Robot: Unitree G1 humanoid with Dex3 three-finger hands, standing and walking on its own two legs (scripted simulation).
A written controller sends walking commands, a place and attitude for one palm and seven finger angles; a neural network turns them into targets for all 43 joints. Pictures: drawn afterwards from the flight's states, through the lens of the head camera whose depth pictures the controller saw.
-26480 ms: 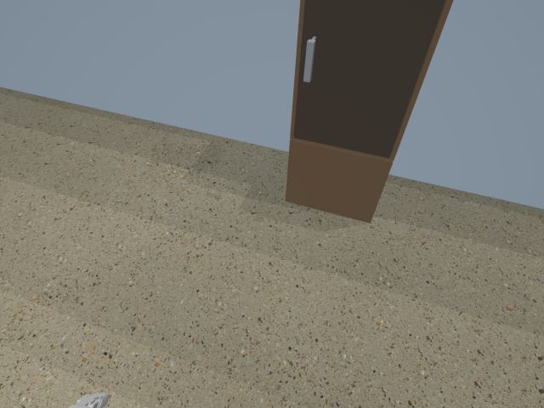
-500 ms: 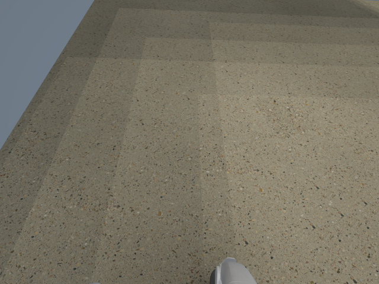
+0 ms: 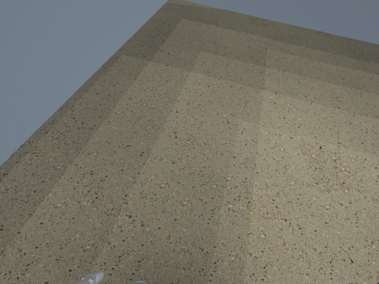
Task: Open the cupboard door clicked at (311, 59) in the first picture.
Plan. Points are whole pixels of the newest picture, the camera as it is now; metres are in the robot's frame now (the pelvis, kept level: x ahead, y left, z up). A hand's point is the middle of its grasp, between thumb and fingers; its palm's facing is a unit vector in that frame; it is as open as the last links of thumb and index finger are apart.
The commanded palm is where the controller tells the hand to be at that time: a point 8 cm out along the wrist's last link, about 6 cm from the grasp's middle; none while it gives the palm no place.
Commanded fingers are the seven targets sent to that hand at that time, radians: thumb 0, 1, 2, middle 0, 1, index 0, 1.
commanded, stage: turn to face it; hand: left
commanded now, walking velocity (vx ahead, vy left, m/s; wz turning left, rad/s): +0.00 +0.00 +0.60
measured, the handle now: out of the picture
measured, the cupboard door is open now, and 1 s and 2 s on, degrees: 46 46 46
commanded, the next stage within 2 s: none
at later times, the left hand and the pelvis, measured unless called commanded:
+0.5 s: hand out of the picture +0.03 +0.16 -0.13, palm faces +0.28 -0.91 -0.32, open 7.4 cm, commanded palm none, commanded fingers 0.00 0.90 0.90 -0.20 -0.30 -0.20 -0.30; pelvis +0.01 -0.07 +0.02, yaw +17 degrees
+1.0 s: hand out of the picture -0.06 +0.16 -0.15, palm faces +0.59 -0.77 -0.26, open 7.4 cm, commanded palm none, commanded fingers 0.00 0.90 0.90 -0.20 -0.30 -0.20 -0.30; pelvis +0.00 -0.07 +0.02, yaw +35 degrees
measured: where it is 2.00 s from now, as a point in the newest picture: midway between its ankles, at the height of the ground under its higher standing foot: outside the picture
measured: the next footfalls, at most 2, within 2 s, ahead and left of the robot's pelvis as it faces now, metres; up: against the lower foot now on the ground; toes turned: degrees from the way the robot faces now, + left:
right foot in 0.42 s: +0.07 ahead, -0.17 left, +0.00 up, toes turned +12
left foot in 0.82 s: -0.02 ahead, +0.06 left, +0.00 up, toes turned +35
